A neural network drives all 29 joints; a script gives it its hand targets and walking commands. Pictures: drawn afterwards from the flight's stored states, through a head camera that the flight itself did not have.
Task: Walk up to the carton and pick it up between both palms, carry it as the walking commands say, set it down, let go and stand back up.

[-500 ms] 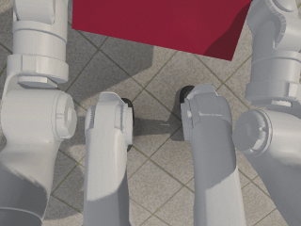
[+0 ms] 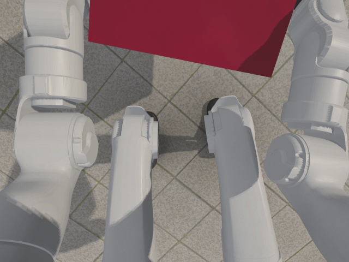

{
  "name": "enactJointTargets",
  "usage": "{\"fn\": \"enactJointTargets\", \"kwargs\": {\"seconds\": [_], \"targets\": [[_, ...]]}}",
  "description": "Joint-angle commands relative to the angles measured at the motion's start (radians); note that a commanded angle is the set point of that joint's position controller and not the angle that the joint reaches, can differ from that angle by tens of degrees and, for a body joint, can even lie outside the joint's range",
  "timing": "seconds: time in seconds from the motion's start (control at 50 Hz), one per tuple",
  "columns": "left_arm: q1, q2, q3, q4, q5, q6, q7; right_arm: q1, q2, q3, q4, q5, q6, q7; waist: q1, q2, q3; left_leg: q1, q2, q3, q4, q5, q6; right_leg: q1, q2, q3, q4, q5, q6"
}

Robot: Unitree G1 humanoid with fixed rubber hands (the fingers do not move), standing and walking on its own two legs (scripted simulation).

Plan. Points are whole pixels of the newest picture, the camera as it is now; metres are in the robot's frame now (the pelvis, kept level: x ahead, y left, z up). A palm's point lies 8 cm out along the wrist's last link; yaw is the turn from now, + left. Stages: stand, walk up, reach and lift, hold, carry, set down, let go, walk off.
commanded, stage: reach and lift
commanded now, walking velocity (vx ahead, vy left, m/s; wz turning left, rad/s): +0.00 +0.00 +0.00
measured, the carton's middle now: out of the picture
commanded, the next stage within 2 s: none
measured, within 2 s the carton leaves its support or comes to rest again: neither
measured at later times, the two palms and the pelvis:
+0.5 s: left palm out of the picture +0.55 +0.13 -0.04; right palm out of the picture +0.48 -0.22 -0.05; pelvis -0.01 +0.00 +0.05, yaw +0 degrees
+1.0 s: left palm out of the picture +0.53 +0.13 +0.03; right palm out of the picture +0.46 -0.21 +0.02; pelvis +0.00 +0.00 +0.11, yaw +0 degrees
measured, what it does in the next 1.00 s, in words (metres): rises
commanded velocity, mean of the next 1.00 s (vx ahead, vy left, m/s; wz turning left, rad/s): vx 0.00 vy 0.00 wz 0.00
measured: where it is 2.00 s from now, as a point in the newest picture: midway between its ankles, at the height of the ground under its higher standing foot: (184, 144)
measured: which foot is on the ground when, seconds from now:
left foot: down 0.00-1.00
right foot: down 0.00-1.00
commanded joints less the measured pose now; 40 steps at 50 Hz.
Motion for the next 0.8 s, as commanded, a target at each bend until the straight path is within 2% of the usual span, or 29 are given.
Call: {"fn": "enactJointTargets", "kwargs": {"seconds": [0.0, 0.04, 0.06, 0.1, 0.12, 0.14, 0.2, 0.22, 0.24, 0.26, 0.28, 0.3, 0.34, 0.38, 0.4, 0.44, 0.46, 0.48, 0.54, 0.56, 0.58, 0.6, 0.62, 0.64, 0.66, 0.68, 0.74, 0.76, 0.78], "targets": [[-0.683, -0.989, -0.453, -0.303, -0.168, -0.051, -0.195, -0.826, 0.919, 0.778, -0.228, 0.191, -0.018, 0.254, 0.001, 0.04, -2.506, 0.793, -0.055, 0.098, -0.234, 0.238, 0.042, 0.785, 0.056, -0.229, -0.169, 0.182, -0.042], [-0.697, -1.032, -0.459, -0.299, -0.162, -0.049, -0.194, -0.842, 0.893, 0.773, -0.21, 0.184, -0.02, 0.254, -0.026, 0.064, -2.55, 0.816, -0.063, 0.094, -0.244, 0.245, 0.033, 0.81, 0.056, -0.223, -0.178, 0.192, -0.047], [-0.693, -0.965, -0.438, -0.286, -0.16, -0.049, -0.197, -0.86, 0.929, 0.783, -0.192, 0.198, -0.01, 0.255, -0.005, 0.022, -2.473, 0.756, -0.052, 0.095, -0.248, 0.215, 0.045, 0.789, 0.051, -0.211, -0.203, 0.163, -0.046], [-0.75, -0.978, -0.493, -0.418, -0.192, -0.055, -0.194, -0.797, 0.92, 0.813, -0.231, 0.198, -0.003, 0.251, -0.025, 0.045, -2.656, 0.816, -0.059, 0.11, -0.25, 0.25, 0.03, 0.942, 0.058, -0.213, -0.193, 0.238, -0.044], [-0.73, -0.966, -0.483, -0.356, -0.185, -0.051, -0.194, -0.777, 0.913, 0.779, -0.164, 0.186, 0.003, 0.25, -0.033, 0.027, -2.537, 0.786, -0.057, 0.098, -0.269, 0.244, 0.035, 0.862, 0.059, -0.221, -0.205, 0.215, -0.043], [-0.684, -0.995, -0.495, -0.328, -0.184, -0.04, -0.198, -0.819, 0.899, 0.808, -0.261, 0.197, -0.007, 0.249, -0.028, 0.049, -2.602, 0.843, -0.061, 0.105, -0.254, 0.275, 0.031, 0.903, 0.065, -0.211, -0.217, 0.237, -0.044], [-0.665, -1.001, -0.462, -0.318, -0.165, -0.033, -0.202, -0.852, 0.882, 0.821, -0.283, 0.189, -0.004, 0.249, -0.003, 0.035, -2.582, 0.844, -0.06, 0.099, -0.301, 0.241, 0.028, 0.923, 0.06, -0.217, -0.249, 0.198, -0.038], [-0.705, -1.003, -0.477, -0.31, -0.176, -0.04, -0.203, -0.812, 0.924, 0.8, -0.182, 0.178, 0.004, 0.253, -0.045, 0.026, -2.474, 0.776, -0.052, 0.084, -0.308, 0.174, 0.034, 0.875, 0.053, -0.215, -0.255, 0.146, -0.045], [-0.654, -0.982, -0.437, -0.25, -0.165, -0.033, -0.213, -0.809, 0.938, 0.809, -0.195, 0.185, 0.007, 0.252, -0.023, 0.002, -2.443, 0.721, -0.053, 0.103, -0.304, 0.161, 0.041, 0.912, 0.051, -0.199, -0.276, 0.137, -0.039], [-0.679, -1.014, -0.478, -0.343, -0.173, -0.044, -0.214, -0.82, 0.929, 0.806, -0.241, 0.181, 0.001, 0.254, -0.041, 0.022, -2.525, 0.804, -0.056, 0.078, -0.324, 0.202, 0.035, 0.913, 0.056, -0.212, -0.263, 0.18, -0.036], [-0.652, -1.039, -0.472, -0.295, -0.164, -0.045, -0.21, -0.773, 0.92, 0.799, -0.186, 0.182, -0.005, 0.263, -0.013, 0.074, -2.517, 0.844, -0.053, 0.098, -0.322, 0.208, 0.02, 0.9, 0.057, -0.224, -0.26, 0.176, -0.05], [-0.709, -1.008, -0.511, -0.403, -0.185, -0.048, -0.206, -0.777, 0.943, 0.822, -0.245, 0.199, 0.001, 0.273, -0.023, 0.06, -2.626, 0.931, -0.053, 0.073, -0.346, 0.21, 0.027, 0.932, 0.064, -0.221, -0.274, 0.186, -0.049], [-0.716, -1.009, -0.486, -0.369, -0.175, -0.043, -0.205, -0.783, 0.927, 0.808, -0.21, 0.178, 0.009, 0.278, -0.04, 0.029, -2.538, 0.889, -0.039, 0.055, -0.344, 0.187, 0.031, 0.898, 0.051, -0.201, -0.283, 0.153, -0.048], [-0.723, -1.046, -0.504, -0.37, -0.197, -0.041, -0.201, -0.806, 0.912, 0.8, -0.235, 0.185, 0.004, 0.274, -0.034, 0.078, -2.577, 0.954, -0.05, 0.057, -0.365, 0.197, 0.022, 0.904, 0.059, -0.218, -0.291, 0.165, -0.06], [-0.688, -1.07, -0.513, -0.343, -0.191, -0.04, -0.202, -0.772, 0.912, 0.787, -0.191, 0.179, 0.004, 0.274, -0.073, 0.096, -2.494, 0.927, -0.044, 0.058, -0.35, 0.199, 0.02, 0.86, 0.055, -0.205, -0.309, 0.158, -0.064], [-0.668, -1.053, -0.516, -0.365, -0.186, -0.04, -0.21, -0.756, 0.942, 0.82, -0.232, 0.179, 0.005, 0.281, -0.022, 0.068, -2.559, 0.954, -0.054, 0.07, -0.384, 0.232, 0.016, 0.943, 0.06, -0.206, -0.339, 0.185, -0.051], [-0.645, -1.063, -0.51, -0.396, -0.183, -0.041, -0.206, -0.758, 0.932, 0.84, -0.284, 0.193, 0.002, 0.28, -0.034, 0.045, -2.652, 0.981, -0.053, 0.078, -0.371, 0.286, 0.011, 1.014, 0.068, -0.205, -0.333, 0.241, -0.059], [-0.673, -1.025, -0.468, -0.281, -0.161, -0.033, -0.213, -0.807, 0.94, 0.825, -0.22, 0.178, 0.014, 0.279, -0.029, 0.034, -2.499, 0.871, -0.052, 0.069, -0.39, 0.186, 0.029, 0.965, 0.057, -0.194, -0.339, 0.153, -0.043], [-0.631, -1.038, -0.458, -0.281, -0.14, -0.028, -0.225, -0.778, 0.956, 0.839, -0.228, 0.187, 0.022, 0.291, 0.01, 0.059, -2.466, 0.873, -0.045, 0.07, -0.428, 0.15, 0.026, 0.98, 0.054, -0.188, -0.374, 0.124, -0.042], [-0.579, -1.075, -0.429, -0.223, -0.127, -0.028, -0.226, -0.799, 0.984, 0.823, -0.197, 0.176, 0.022, 0.289, -0.016, 0.006, -2.434, 0.839, -0.056, 0.067, -0.436, 0.107, 0.038, 0.993, 0.055, -0.206, -0.373, 0.082, -0.038], [-0.564, -1.054, -0.462, -0.328, -0.136, -0.037, -0.232, -0.803, 0.993, 0.886, -0.307, 0.197, 0.025, 0.287, 0.027, 0.002, -2.598, 0.946, -0.068, 0.095, -0.431, 0.211, 0.026, 1.084, 0.064, -0.197, -0.396, 0.173, -0.032], [-0.634, -1.078, -0.471, -0.287, -0.146, -0.035, -0.227, -0.807, 0.959, 0.833, -0.22, 0.191, 0.02, 0.296, -0.035, 0.053, -2.51, 0.91, -0.048, 0.046, -0.442, 0.134, 0.025, 0.987, 0.057, -0.201, -0.375, 0.122, -0.045], [-0.599, -1.1, -0.488, -0.369, -0.165, -0.038, -0.224, -0.771, 0.983, 0.852, -0.291, 0.194, 0.022, 0.29, -0.029, 0.03, -2.609, 1.003, -0.06, 0.073, -0.438, 0.241, 0.024, 1.068, 0.065, -0.197, -0.399, 0.206, -0.048], [-0.636, -1.041, -0.468, -0.349, -0.15, -0.049, -0.223, -0.695, 1.004, 0.824, -0.166, 0.166, 0.029, 0.293, -0.019, 0.009, -2.524, 0.922, -0.057, 0.065, -0.436, 0.211, 0.027, 1.044, 0.061, -0.194, -0.393, 0.172, -0.051], [-0.617, -1.07, -0.501, -0.376, -0.155, -0.049, -0.225, -0.669, 1.012, 0.845, -0.197, 0.171, 0.027, 0.297, -0.037, 0.031, -2.562, 0.968, -0.061, 0.072, -0.445, 0.241, 0.025, 1.081, 0.067, -0.194, -0.401, 0.214, -0.053], [-0.609, -1.028, -0.502, -0.393, -0.176, -0.054, -0.225, -0.682, 1.013, 0.858, -0.215, 0.18, 0.027, 0.295, -0.03, -0.022, -2.546, 0.938, -0.063, 0.062, -0.454, 0.235, 0.036, 1.11, 0.066, -0.19, -0.396, 0.228, -0.044], [-0.668, -1.051, -0.545, -0.436, -0.2, -0.037, -0.22, -0.746, 0.958, 0.899, -0.333, 0.206, 0.024, 0.294, -0.027, 0.027, -2.636, 1.054, -0.056, 0.043, -0.492, 0.252, 0.023, 1.148, 0.068, -0.194, -0.42, 0.228, -0.043], [-0.572, -1.078, -0.505, -0.323, -0.182, -0.029, -0.221, -0.728, 0.966, 0.856, -0.235, 0.195, 0.028, 0.292, -0.02, 0.057, -2.475, 1.006, -0.047, 0.052, -0.5, 0.183, 0.021, 1.062, 0.058, -0.189, -0.446, 0.157, -0.053], [-0.577, -1.089, -0.546, -0.383, -0.193, -0.035, -0.22, -0.668, 0.988, 0.853, -0.244, 0.176, 0.028, 0.291, -0.053, 0.019, -2.517, 1.046, -0.053, 0.031, -0.507, 0.204, 0.019, 1.083, 0.063, -0.2, -0.443, 0.183, -0.05]]}}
